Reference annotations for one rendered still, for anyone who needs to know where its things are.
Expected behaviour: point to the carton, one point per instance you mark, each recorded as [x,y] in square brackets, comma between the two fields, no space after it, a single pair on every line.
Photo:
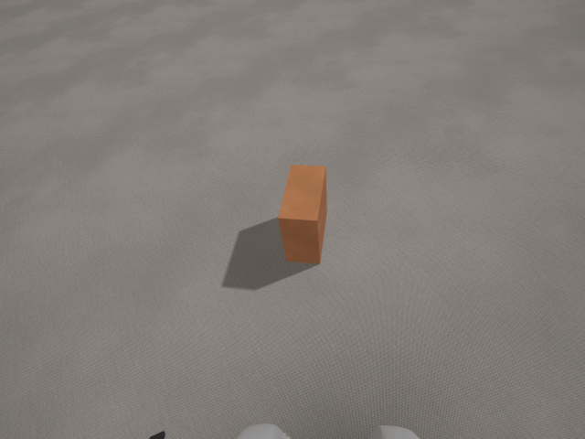
[303,214]

